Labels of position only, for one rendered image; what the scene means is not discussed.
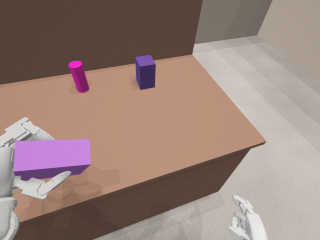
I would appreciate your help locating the left robot forearm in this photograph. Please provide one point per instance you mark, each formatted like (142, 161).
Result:
(9, 220)

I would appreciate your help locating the sponge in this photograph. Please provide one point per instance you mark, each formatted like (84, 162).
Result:
(42, 159)

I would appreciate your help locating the table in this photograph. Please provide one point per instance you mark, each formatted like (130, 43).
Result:
(151, 150)

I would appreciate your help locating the robot right hand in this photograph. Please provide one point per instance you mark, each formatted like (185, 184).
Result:
(252, 227)

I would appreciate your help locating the robot left hand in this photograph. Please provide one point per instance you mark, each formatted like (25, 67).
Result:
(23, 130)

